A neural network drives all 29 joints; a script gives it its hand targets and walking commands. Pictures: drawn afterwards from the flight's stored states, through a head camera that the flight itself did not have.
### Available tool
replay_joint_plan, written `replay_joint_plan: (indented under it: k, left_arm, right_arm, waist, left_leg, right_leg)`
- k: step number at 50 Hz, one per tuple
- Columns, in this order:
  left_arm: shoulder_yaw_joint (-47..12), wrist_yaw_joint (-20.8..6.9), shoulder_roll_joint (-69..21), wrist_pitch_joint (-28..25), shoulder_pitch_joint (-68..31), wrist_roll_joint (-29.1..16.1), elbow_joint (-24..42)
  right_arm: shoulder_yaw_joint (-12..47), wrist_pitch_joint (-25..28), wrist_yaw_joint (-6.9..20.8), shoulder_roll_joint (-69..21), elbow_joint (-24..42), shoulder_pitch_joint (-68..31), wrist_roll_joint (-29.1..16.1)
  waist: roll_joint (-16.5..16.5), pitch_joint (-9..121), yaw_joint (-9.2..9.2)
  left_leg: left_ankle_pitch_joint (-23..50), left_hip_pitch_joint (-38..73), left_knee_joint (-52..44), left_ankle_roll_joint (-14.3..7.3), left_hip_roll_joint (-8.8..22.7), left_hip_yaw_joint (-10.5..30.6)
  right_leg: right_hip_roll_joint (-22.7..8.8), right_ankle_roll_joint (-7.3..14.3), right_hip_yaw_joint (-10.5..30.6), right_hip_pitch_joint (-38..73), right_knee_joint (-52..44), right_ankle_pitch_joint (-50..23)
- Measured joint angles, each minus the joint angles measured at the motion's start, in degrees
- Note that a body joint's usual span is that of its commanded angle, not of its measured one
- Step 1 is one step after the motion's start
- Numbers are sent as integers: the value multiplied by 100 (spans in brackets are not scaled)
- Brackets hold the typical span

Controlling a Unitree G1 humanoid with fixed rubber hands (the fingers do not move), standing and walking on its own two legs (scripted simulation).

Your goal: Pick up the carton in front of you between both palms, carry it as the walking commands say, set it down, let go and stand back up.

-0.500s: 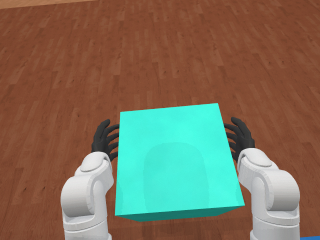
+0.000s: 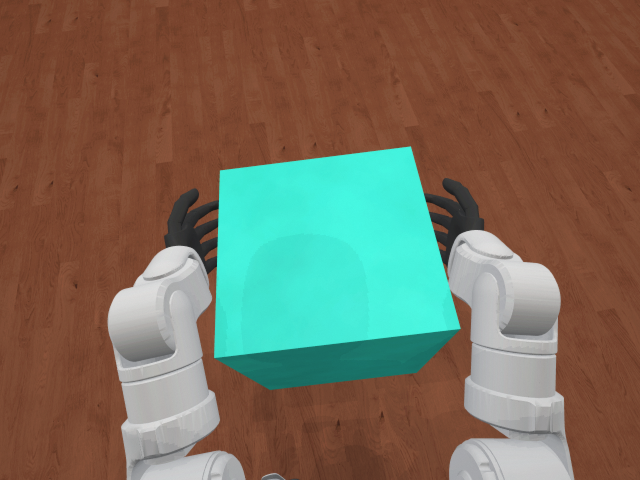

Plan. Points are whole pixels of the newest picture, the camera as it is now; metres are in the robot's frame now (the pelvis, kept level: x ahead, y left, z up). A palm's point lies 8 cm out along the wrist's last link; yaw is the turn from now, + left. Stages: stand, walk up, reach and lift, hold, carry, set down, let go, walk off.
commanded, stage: carry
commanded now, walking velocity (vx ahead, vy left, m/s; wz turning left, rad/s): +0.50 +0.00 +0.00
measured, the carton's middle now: (330, 284) +0.35 -0.02 +0.04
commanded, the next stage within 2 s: none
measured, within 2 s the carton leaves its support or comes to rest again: neither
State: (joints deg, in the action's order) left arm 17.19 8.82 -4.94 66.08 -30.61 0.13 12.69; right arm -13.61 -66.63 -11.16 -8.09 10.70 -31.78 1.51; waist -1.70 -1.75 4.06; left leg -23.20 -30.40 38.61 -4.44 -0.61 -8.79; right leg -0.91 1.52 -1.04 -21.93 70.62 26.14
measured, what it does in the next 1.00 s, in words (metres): climbs: right foot 0.04 m higher, then left foot 0.04 m higher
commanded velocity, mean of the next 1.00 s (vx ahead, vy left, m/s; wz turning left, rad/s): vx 0.44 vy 0.00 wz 0.00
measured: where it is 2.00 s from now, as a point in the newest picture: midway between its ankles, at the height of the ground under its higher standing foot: (318, 243)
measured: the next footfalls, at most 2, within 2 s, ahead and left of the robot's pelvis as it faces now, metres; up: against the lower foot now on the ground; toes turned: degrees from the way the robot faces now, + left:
right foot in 0.26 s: +0.36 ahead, -0.13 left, +0.04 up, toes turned -6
left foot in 0.64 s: +0.61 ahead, +0.07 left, +0.08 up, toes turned +7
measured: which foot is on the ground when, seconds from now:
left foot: down 0.00-0.26, up 0.28-0.62, down 0.64-1.00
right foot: up 0.00-0.24, down 0.26-0.64, up 0.66-1.00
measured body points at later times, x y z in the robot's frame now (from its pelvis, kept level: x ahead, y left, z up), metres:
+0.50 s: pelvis +0.34 -0.04 +0.06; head +0.38 -0.04 +0.51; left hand +0.68 +0.15 +0.20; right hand +0.71 -0.15 +0.19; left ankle +0.35 +0.07 -0.57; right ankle +0.32 -0.12 -0.67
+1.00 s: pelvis +0.67 -0.03 +0.11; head +0.70 -0.02 +0.56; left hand +1.03 +0.13 +0.26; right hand +1.03 -0.18 +0.26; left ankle +0.57 +0.07 -0.63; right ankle +0.81 -0.13 -0.59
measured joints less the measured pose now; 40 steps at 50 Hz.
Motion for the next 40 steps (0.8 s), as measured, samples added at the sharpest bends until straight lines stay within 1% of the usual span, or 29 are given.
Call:
replay_joint_plan:
  k: [1, 2, 3, 5, 7, 9, 10, 12, 13, 14, 15, 17, 18, 19, 20, 22, 25, 28, 30, 31, 32, 33, 34, 35, 36, 37, 38, 40]
  left_arm:
    - [48, -25, -78, -17, 45, 20, 91]
    - [79, -41, -169, -44, 85, 55, 196]
    - [91, -49, -256, -81, 123, 105, 307]
    - [64, -48, -375, -175, 206, 199, 533]
    - [-4, -37, -413, -254, 292, 242, 743]
    - [-85, -22, -397, -286, 349, 247, 898]
    - [-127, -14, -372, -282, 361, 246, 939]
    - [-211, -5, -310, -244, 325, 240, 900]
    - [-258, -3, -281, -215, 248, 225, 793]
    - [-314, -2, -261, -208, 156, 207, 630]
    - [-367, 17, -240, -182, 85, 196, 461]
    - [-398, 85, -206, -65, 53, 176, 220]
    - [-393, 119, -189, -6, 62, 142, 142]
    - [-375, 144, -171, 37, 73, 101, 87]
    - [-346, 160, -151, 64, 77, 55, 47]
    - [-284, 171, -102, 74, 29, -50, -18]
    - [-241, 177, -26, 22, -150, -195, -102]
    - [-256, 180, 36, 10, -331, -247, -216]
    - [-263, 176, 65, 57, -414, -216, -317]
    - [-245, 164, 87, 97, -440, -182, -362]
    - [-213, 136, 122, 130, -449, -144, -404]
    - [-170, 92, 165, 140, -421, -111, -443]
    - [-127, 47, 187, 152, -355, -68, -472]
    - [-88, 15, 167, 173, -298, -8, -505]
    - [-36, -5, 106, 195, -257, 75, -528]
    - [30, -14, 17, 214, -231, 166, -525]
    - [94, -22, -84, 219, -217, 260, -500]
    - [178, -37, -261, 185, -191, 433, -391]
  right_arm:
    - [31, 13, -8, -4, 92, 84, -39]
    - [53, 37, -15, 3, 200, 170, -81]
    - [64, 69, -19, 11, 311, 243, -127]
    - [79, 137, -24, 27, 518, 333, -215]
    - [102, 189, -28, 50, 681, 359, -292]
    - [132, 195, -30, 96, 792, 338, -352]
    - [145, 178, -30, 125, 821, 314, -370]
    - [146, 104, -26, 200, 819, 247, -378]
    - [125, 63, -10, 259, 790, 217, -364]
    - [95, 34, 9, 349, 729, 194, -372]
    - [69, 3, 22, 427, 641, 193, -392]
    - [17, -101, 51, 449, 444, 182, -359]
    - [-45, -160, 68, 390, 381, 178, -307]
    - [-117, -201, 84, 300, 343, 173, -236]
    - [-186, -220, 99, 197, 327, 167, -155]
    - [-284, -212, 122, 24, 361, 160, -2]
    - [-303, -148, 127, -58, 498, 150, 134]
    - [-247, -126, 96, 4, 548, 141, 188]
    - [-205, -158, 91, 70, 466, 114, 189]
    - [-177, -178, 98, 95, 372, 71, 181]
    - [-141, -192, 109, 113, 237, 4, 157]
    - [-84, -183, 95, 117, 74, -64, 148]
    - [-33, -182, 59, 107, -87, -108, 160]
    - [-7, -207, 24, 100, -187, -104, 159]
    - [7, -250, 5, 107, -232, -66, 109]
    - [25, -283, -28, 129, -245, -15, 55]
    - [38, -295, -53, 160, -241, 34, -6]
    - [33, -261, -75, 214, -220, 74, -125]
  waist:
    - [29, -81, 61]
    - [50, -154, 103]
    - [66, -216, 131]
    - [97, -296, 174]
    - [121, -306, 199]
    - [149, -238, 181]
    - [172, -177, 142]
    - [285, -26, -23]
    - [341, 36, -154]
    - [415, 66, -304]
    - [396, 96, -480]
    - [282, 130, -742]
    - [229, 140, -839]
    - [189, 143, -918]
    - [165, 140, -974]
    - [131, 136, -1045]
    - [124, 187, -1078]
    - [128, 332, -1006]
    - [75, 452, -860]
    - [15, 497, -737]
    - [-42, 520, -572]
    - [-84, 512, -395]
    - [-36, 495, -196]
    - [36, 460, -32]
    - [100, 414, 96]
    - [147, 367, 196]
    - [169, 321, 262]
    - [182, 232, 317]
  left_leg:
    - [-30, 163, -146, 15, -9, 28]
    - [-57, 337, -315, 44, -11, 52]
    - [-84, 515, -479, 66, -6, 72]
    - [-169, 861, -745, 100, 20, 113]
    - [-296, 1211, -964, 147, 54, 160]
    - [-443, 1574, -1181, 226, 98, 209]
    - [-536, 1754, -1260, 280, 133, 230]
    - [-850, 2064, -1192, 396, 293, 285]
    - [-1066, 2131, -884, 413, 408, 323]
    - [-1177, 1997, -230, 398, 561, 397]
    - [-1059, 1716, 664, 402, 542, 593]
    - [-803, 968, 2549, 336, 278, 921]
    - [-659, 591, 3251, 283, 170, 950]
    - [-492, 248, 3700, 230, 105, 918]
    - [-320, -55, 3918, 183, 72, 866]
    - [-83, -564, 3923, 124, 57, 753]
    - [70, -1144, 3392, 117, 133, 620]
    - [232, -1307, 2109, 132, 249, 490]
    - [200, -1119, 1158, 87, 229, 297]
    - [227, -920, 729, 43, 148, 150]
    - [244, -686, 451, -2, 43, 39]
    - [115, -572, 549, -34, -19, -38]
    - [-50, -462, 634, -66, -44, -48]
    - [-165, -310, 593, -92, -59, -26]
    - [-206, -126, 449, -94, -65, 5]
    - [-188, 66, 251, -65, -65, 39]
    - [-176, 260, 37, -59, -64, 65]
    - [-166, 651, -392, -42, -47, 100]
  right_leg:
    - [63, 48, 63, -400, 504, -22]
    - [83, 88, 81, -768, 761, -76]
    - [71, 117, 74, -1102, 836, -126]
    - [-3, 138, 25, -1670, 673, -133]
    - [-114, 118, -37, -2068, 132, -131]
    - [-208, 90, -118, -2184, -938, -321]
    - [-223, 88, -186, -2135, -1546, -416]
    - [-135, 122, -480, -1845, -2549, -616]
    - [-40, 157, -618, -1601, -2875, -801]
    - [36, 149, -719, -1468, -2764, -715]
    - [79, 145, -747, -1359, -2640, -475]
    - [131, 150, -717, -1027, -2787, -156]
    - [141, 126, -691, -827, -2990, -129]
    - [147, 96, -666, -621, -3217, -153]
    - [150, 101, -646, -408, -3445, -161]
    - [134, 104, -607, 7, -3852, -142]
    - [107, 67, -553, 555, -4301, -33]
    - [76, -23, -495, 1086, -4670, 139]
    - [-12, -137, -454, 1422, -4778, 343]
    - [-104, -185, -429, 1545, -4671, 514]
    - [-217, -198, -405, 1576, -4327, 714]
    - [-346, -198, -351, 1381, -3602, 795]
    - [-308, -196, -162, 1048, -2649, 676]
    - [-176, -157, 37, 649, -1643, 553]
    - [-48, -106, 144, 237, -747, 415]
    - [41, -54, 163, -162, -61, 272]
    - [88, -4, 141, -533, 378, 119]
    - [96, 73, 51, -1155, 641, -148]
